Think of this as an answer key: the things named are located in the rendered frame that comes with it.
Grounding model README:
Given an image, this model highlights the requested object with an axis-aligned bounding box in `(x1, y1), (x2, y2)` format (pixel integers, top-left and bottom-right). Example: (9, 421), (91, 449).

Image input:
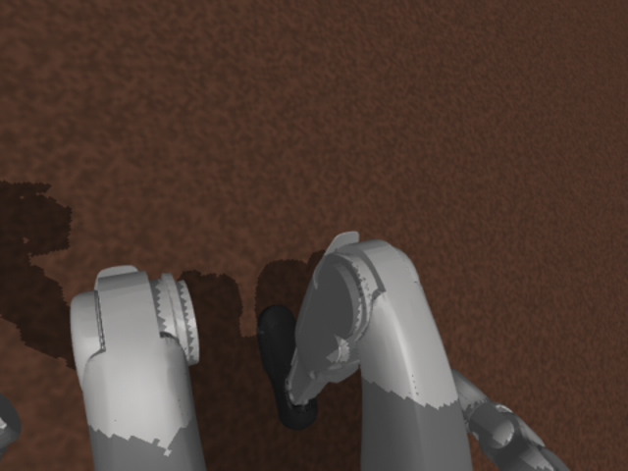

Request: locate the right robot foot
(257, 305), (318, 431)

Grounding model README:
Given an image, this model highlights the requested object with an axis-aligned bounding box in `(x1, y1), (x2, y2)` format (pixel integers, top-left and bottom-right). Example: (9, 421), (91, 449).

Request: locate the left robot arm
(0, 393), (22, 462)

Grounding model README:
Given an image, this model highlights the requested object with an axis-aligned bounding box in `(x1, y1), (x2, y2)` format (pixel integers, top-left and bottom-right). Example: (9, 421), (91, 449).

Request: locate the right robot hand
(450, 368), (492, 434)

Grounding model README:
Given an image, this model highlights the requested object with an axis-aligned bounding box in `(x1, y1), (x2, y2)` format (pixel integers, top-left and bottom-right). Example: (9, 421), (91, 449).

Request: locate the right robot arm
(468, 402), (570, 471)

